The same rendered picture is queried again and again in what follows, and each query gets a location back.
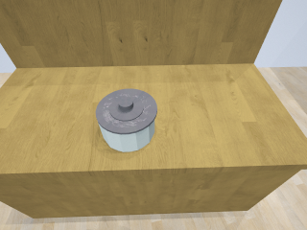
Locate pot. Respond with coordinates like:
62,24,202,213
99,120,154,152

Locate knob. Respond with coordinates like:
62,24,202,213
118,97,134,111

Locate table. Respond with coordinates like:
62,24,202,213
0,0,307,219

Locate lid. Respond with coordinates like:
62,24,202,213
95,88,157,135

